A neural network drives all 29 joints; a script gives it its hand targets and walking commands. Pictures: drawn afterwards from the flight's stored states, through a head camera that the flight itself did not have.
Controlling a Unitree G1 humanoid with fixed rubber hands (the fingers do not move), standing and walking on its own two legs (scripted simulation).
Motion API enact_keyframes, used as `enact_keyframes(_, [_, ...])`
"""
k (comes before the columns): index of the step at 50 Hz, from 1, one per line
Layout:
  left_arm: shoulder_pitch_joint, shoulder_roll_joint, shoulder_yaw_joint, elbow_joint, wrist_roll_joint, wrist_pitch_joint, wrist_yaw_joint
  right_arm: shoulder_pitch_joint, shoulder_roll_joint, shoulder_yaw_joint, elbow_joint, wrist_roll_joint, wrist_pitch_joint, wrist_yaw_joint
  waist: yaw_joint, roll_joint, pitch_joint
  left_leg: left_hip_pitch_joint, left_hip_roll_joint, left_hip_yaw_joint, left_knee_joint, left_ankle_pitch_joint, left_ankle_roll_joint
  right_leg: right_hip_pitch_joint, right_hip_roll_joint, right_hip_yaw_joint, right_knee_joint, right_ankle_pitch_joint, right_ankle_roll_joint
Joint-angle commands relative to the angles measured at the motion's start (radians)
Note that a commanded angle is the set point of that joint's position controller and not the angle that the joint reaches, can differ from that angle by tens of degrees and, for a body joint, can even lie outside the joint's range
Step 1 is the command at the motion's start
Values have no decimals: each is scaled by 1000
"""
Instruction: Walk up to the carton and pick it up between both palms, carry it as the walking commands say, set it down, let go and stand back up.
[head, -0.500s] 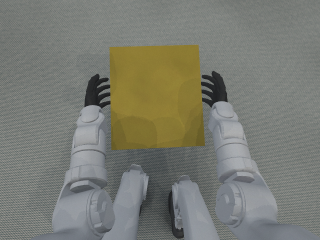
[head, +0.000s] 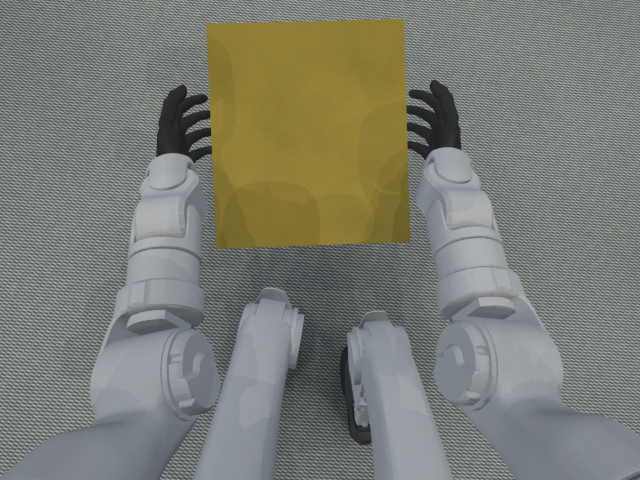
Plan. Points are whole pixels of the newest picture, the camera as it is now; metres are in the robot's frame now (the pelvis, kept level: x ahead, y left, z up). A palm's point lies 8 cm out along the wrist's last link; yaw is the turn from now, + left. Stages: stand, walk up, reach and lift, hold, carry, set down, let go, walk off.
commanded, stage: set down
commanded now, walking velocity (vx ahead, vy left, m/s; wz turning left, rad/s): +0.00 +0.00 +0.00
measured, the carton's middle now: (310, 150) +0.50 +0.07 -0.17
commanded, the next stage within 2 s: none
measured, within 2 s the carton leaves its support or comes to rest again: rests again in 1.90 s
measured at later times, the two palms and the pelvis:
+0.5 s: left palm (195, 160) +0.47 +0.23 -0.18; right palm (415, 157) +0.51 -0.08 -0.17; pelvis -0.02 +0.00 -0.06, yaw -1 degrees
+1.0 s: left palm (210, 163) +0.49 +0.23 -0.26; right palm (401, 163) +0.53 -0.08 -0.26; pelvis -0.01 +0.01 -0.11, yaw -3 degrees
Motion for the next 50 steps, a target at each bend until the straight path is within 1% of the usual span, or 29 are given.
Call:
enact_keyframes(1, [-637,-866,-497,11,-129,-18,-280,-612,924,456,5,109,-12,275,48,31,-978,801,-43,54,-58,272,-7,222,27,-11,-173,202,15])
enact_keyframes(14, [-749,-817,-484,13,-146,-9,-291,-721,896,449,2,127,-1,266,58,29,-998,713,-38,65,45,274,-4,147,30,-28,-66,196,18])
enact_keyframes(30, [-854,-744,-464,28,-157,-13,-290,-831,821,437,5,151,-1,265,67,33,-974,659,-26,66,156,281,-5,38,25,-45,57,175,19])
enact_keyframes(43, [-922,-679,-495,16,-196,-35,-283,-905,757,472,-6,202,-20,261,74,37,-965,649,-15,61,255,340,-6,-10,18,-49,159,202,19])
enact_keyframes(45, [-943,-669,-501,8,-207,-40,-284,-924,748,479,-3,211,-23,259,83,28,-945,614,-15,63,264,324,-7,-9,17,-46,172,195,17])
enact_keyframes(50, [-956,-628,-484,37,-225,-58,-289,-939,724,486,24,215,-39,250,88,-24,-845,549,-10,56,298,342,0,-20,14,-45,202,215,17])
